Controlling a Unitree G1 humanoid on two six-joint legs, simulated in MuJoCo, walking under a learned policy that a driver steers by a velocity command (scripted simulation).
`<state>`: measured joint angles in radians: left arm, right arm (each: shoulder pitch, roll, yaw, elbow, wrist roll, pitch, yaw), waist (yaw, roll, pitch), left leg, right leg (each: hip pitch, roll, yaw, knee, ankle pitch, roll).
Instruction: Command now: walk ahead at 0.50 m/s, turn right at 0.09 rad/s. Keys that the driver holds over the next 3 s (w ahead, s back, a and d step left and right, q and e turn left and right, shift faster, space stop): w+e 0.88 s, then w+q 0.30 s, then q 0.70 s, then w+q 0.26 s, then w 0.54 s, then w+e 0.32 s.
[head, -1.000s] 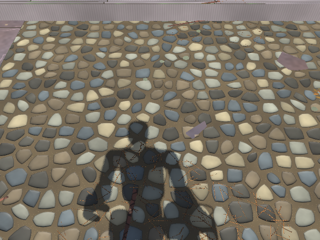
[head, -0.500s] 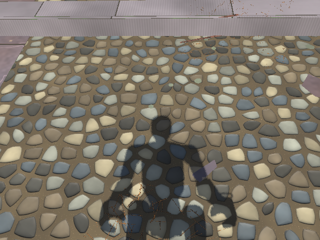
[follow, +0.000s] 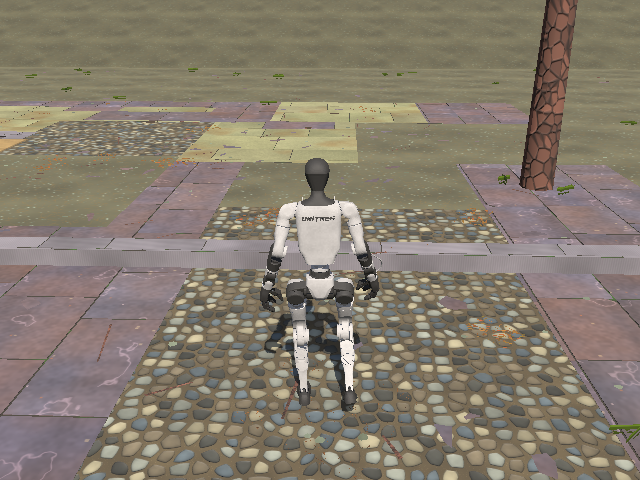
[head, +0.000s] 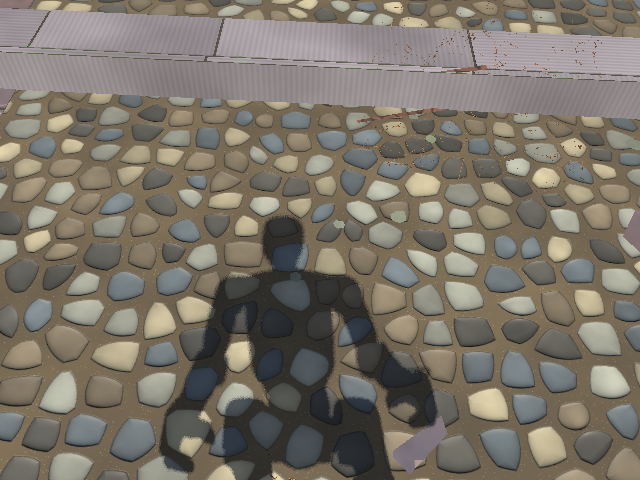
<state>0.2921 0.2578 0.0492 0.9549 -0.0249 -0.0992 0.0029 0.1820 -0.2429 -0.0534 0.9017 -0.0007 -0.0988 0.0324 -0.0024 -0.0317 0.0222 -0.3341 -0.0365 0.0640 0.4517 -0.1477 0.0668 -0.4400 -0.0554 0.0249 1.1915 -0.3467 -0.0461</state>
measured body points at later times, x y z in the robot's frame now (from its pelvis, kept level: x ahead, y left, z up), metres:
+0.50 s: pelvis +0.27 -0.07 -0.02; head +0.31 -0.08 +0.43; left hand +0.50 +0.14 -0.12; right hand +0.24 -0.34 -0.16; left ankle +0.10 +0.09 -0.65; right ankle +0.35 -0.16 -0.74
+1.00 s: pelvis +0.56 -0.11 -0.01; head +0.58 -0.12 +0.44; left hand +0.74 +0.11 -0.13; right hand +0.60 -0.43 -0.10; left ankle +0.67 -0.05 -0.74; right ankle +0.38 -0.16 -0.67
